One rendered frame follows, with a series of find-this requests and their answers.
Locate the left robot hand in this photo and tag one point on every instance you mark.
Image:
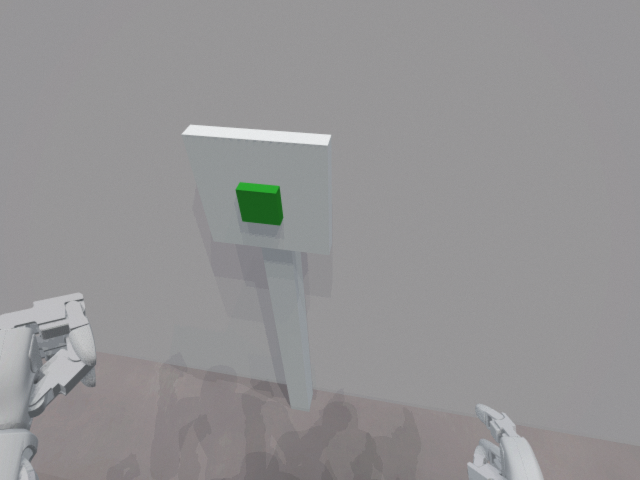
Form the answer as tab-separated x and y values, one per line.
66	342

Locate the right robot hand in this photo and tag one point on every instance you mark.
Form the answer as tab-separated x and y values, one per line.
514	460

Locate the panel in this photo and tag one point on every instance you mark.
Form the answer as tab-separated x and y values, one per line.
301	164

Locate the left robot forearm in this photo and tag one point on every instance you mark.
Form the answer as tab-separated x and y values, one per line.
17	449

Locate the button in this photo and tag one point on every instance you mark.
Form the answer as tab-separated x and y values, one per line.
260	203

